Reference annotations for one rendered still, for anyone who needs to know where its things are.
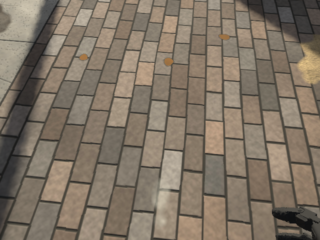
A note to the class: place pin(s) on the robot right hand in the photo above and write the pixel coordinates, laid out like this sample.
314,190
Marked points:
301,216

